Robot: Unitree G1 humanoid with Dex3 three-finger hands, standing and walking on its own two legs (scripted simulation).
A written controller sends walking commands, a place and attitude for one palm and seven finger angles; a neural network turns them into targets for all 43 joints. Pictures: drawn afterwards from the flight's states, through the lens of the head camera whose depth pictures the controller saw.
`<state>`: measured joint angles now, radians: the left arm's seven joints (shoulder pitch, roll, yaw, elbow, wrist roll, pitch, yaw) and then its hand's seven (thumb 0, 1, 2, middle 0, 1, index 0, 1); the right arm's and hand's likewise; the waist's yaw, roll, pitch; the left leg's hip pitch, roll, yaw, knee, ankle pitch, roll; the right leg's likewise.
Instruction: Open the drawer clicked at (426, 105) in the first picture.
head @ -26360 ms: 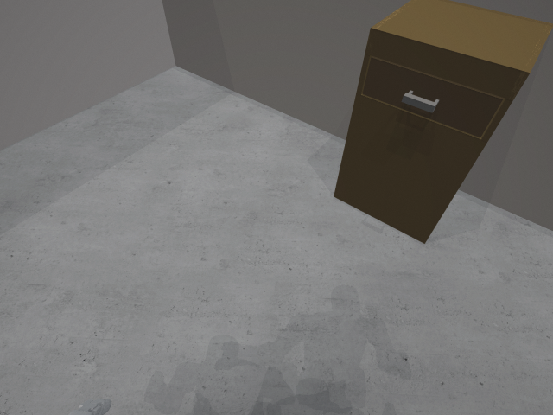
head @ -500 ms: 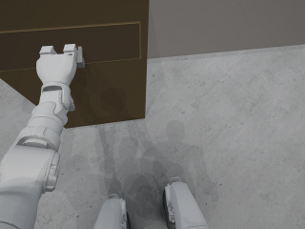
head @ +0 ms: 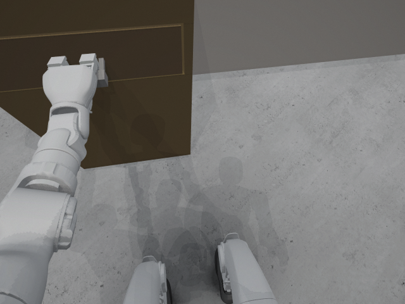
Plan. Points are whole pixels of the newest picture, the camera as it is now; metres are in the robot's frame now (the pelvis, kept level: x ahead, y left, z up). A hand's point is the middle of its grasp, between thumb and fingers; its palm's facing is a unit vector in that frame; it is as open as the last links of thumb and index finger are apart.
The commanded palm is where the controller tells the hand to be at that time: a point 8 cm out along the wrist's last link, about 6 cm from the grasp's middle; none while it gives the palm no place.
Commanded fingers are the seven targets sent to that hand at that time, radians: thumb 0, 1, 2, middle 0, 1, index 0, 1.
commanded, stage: close the thumb around the handle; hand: left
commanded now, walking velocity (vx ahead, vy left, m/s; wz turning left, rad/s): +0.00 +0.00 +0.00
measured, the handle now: (79, 72) +0.59 +0.19 +0.00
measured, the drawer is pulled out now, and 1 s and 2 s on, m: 0.00 0.08 0.20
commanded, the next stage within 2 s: pull the drawer open in 0.18 s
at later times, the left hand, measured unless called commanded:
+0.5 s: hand (83, 104) +0.52 +0.19 -0.02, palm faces -0.05 +0.00 -1.00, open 6.0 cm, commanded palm +0.48 +0.19 +0.03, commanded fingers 0.00 0.90 0.90 -0.40 -1.35 -0.40 -1.35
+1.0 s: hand (83, 135) +0.45 +0.18 -0.02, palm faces -0.04 -0.02 -1.00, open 5.9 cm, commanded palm +0.41 +0.19 +0.03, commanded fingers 0.00 0.90 0.90 -0.40 -1.35 -0.40 -1.35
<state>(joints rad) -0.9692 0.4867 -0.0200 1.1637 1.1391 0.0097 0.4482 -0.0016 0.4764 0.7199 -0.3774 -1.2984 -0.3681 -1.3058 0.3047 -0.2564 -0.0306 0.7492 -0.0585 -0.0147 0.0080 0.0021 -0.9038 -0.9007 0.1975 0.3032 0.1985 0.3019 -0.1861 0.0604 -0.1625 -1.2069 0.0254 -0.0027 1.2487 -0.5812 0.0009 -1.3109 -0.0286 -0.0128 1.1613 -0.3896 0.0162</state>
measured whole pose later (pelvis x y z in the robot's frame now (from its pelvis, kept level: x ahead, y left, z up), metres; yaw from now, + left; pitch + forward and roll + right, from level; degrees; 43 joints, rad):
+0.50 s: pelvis +0.01 +0.00 +0.01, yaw -1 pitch +30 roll -1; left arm -0.89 0.45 -0.03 1.09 1.12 0.04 0.46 0.01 0.69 0.77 -0.35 -1.34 -0.35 -1.35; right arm 0.30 -0.25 -0.04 0.74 -0.05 0.00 0.02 0.00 -0.90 -0.90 0.20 0.30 0.20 0.30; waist -0.16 0.06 -0.16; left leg -1.15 0.03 0.01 1.21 -0.58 0.01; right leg -1.26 -0.02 0.00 1.13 -0.39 0.02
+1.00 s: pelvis +0.02 +0.00 +0.03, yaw +0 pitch +26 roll +0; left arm -0.60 0.30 -0.07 0.95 1.15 0.02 0.56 0.01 0.69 0.78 -0.33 -1.35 -0.35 -1.35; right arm 0.23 -0.23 -0.07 0.74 -0.06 0.04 0.01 0.00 -0.90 -0.90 0.20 0.30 0.20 0.30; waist -0.07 0.04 -0.19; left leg -0.98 0.02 0.02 1.11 -0.57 0.00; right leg -1.10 -0.03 0.00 1.06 -0.40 0.02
